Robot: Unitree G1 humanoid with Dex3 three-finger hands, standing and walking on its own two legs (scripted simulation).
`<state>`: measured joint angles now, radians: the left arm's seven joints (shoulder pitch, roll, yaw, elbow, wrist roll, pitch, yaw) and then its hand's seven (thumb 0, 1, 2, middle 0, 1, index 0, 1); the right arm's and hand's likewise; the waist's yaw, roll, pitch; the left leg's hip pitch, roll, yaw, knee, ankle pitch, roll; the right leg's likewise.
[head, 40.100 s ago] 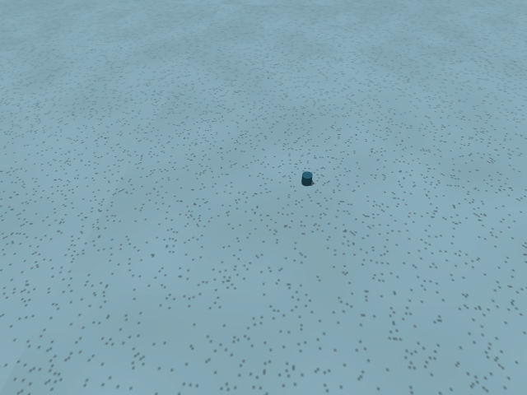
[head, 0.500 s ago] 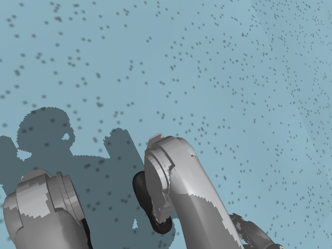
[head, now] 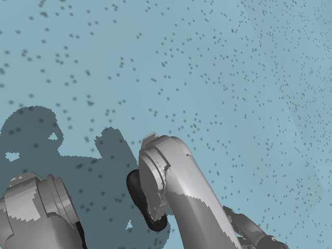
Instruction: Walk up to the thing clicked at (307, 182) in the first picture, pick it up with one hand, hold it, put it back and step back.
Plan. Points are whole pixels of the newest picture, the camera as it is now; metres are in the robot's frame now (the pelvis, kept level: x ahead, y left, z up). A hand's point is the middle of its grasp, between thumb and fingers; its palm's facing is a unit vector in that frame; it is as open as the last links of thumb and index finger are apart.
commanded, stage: rest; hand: left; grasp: from above
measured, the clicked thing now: out of the picture +0.46 +0.35 -0.27
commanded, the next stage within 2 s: open in 0.48 s
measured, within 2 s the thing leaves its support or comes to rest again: rests again in 0.42 s
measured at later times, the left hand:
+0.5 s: hand out of the picture +0.45 +0.34 -0.25, palm faces -0.41 -0.16 -0.90, open 7.3 cm
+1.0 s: hand out of the picture +0.45 +0.35 -0.25, palm faces -0.43 -0.16 -0.89, open 10.7 cm
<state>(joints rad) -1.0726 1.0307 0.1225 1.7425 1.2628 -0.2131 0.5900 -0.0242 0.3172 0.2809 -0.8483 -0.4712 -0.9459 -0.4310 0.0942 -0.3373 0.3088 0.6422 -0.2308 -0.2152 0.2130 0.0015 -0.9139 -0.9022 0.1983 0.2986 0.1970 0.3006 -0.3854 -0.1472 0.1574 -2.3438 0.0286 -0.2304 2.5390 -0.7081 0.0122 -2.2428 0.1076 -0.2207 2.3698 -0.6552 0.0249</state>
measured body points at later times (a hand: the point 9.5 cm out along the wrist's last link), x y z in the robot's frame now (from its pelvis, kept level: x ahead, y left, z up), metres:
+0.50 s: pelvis +0.00 +0.00 +0.00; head +0.28 +0.14 +0.32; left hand +0.47 +0.35 -0.20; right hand +0.06 -0.25 -0.05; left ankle +0.07 +0.12 -0.27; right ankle +0.11 -0.10 -0.27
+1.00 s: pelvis +0.00 +0.00 +0.00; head +0.27 +0.14 +0.32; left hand +0.47 +0.35 -0.20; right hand +0.05 -0.24 -0.05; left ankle +0.07 +0.12 -0.27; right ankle +0.11 -0.10 -0.27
